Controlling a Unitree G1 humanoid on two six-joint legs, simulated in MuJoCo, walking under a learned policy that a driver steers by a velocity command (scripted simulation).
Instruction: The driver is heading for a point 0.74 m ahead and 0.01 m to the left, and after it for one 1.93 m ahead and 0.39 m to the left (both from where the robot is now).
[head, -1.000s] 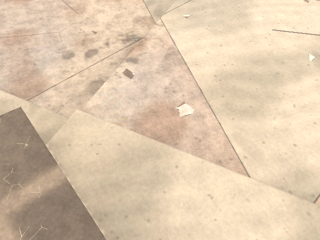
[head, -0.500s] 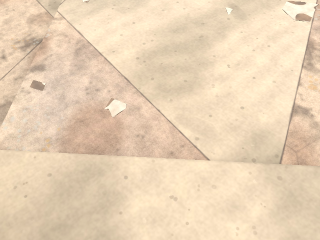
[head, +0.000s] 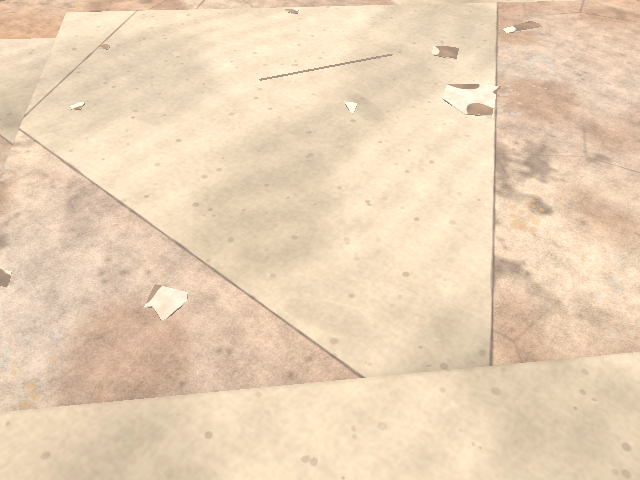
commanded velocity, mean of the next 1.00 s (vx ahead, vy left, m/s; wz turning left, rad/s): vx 0.18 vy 0.00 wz -0.14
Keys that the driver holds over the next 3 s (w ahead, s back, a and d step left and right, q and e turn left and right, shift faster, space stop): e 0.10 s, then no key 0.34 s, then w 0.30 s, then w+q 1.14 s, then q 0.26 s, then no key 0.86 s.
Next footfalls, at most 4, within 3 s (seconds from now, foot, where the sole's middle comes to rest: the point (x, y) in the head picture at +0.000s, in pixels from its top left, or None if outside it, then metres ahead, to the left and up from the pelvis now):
0.76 right None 0.18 -0.29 -0.78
1.28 left None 0.48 -0.18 -0.78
1.78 right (446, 398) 0.81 -0.27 -0.78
2.26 left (332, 371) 0.88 0.00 -0.79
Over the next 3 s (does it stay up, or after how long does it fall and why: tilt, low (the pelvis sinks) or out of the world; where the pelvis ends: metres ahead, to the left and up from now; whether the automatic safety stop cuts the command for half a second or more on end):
stays up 0.88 -0.15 -0.03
